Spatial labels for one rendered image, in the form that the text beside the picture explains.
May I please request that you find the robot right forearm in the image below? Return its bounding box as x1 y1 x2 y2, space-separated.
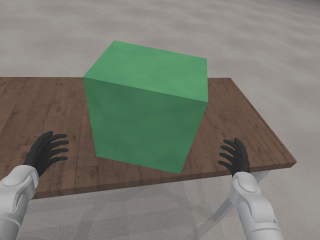
228 171 285 240

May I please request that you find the robot left forearm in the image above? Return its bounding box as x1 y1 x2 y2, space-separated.
0 165 39 240

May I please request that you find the carton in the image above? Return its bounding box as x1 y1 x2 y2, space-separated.
83 40 208 174

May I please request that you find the right robot hand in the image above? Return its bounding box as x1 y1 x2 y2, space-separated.
218 138 250 178

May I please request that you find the left robot hand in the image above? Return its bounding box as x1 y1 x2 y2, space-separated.
23 131 69 177

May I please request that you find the table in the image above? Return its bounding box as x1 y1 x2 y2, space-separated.
0 77 297 222

